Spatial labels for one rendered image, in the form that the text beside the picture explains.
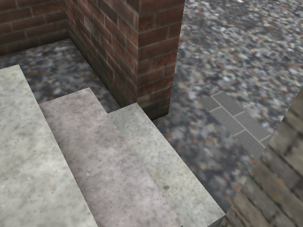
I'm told stairs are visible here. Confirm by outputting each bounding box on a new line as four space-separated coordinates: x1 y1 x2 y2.
0 64 225 227

